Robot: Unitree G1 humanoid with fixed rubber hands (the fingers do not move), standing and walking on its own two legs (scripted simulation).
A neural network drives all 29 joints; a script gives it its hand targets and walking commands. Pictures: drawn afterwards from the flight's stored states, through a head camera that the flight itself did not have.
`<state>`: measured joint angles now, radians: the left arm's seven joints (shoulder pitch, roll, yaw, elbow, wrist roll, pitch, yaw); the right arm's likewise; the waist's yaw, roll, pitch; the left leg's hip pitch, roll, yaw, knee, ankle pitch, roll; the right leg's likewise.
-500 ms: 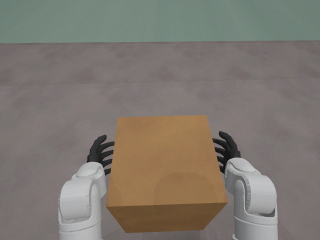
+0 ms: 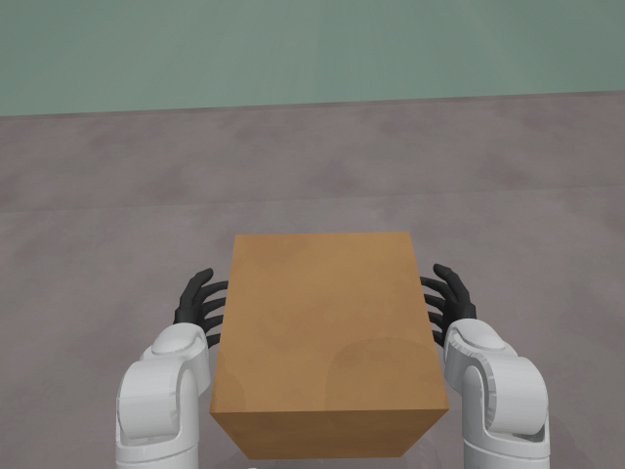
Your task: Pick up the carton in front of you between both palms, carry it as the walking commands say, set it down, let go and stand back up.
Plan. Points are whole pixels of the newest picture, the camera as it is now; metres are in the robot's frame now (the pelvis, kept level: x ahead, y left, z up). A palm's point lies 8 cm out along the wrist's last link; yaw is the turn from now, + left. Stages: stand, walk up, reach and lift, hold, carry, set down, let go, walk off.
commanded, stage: carry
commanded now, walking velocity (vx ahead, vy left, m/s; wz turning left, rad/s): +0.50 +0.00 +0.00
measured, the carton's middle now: (323, 353) +0.27 +0.00 +0.01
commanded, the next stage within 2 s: none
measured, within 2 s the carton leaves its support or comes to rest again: neither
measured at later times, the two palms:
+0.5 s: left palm (224, 158) +0.61 +0.17 +0.09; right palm (395, 152) +0.60 -0.13 +0.10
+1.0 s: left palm (253, 78) +0.93 +0.15 +0.09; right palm (380, 76) +0.93 -0.15 +0.08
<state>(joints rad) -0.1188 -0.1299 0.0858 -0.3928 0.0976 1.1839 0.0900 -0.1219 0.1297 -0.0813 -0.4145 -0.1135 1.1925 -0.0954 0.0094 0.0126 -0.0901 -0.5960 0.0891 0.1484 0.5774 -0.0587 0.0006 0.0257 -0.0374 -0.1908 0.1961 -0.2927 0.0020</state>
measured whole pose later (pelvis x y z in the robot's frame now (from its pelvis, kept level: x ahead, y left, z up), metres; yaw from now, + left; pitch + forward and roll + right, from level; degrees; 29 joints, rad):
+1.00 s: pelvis +0.67 +0.00 +0.00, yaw +0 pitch +4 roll +1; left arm -0.10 -0.13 0.08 -0.39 0.10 1.17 0.09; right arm -0.10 0.13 -0.08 -0.41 -0.11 1.17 -0.09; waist 0.00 0.01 -0.08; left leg -0.58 0.10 0.15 0.58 -0.07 -0.01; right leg 0.01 -0.04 -0.20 0.21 -0.29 0.00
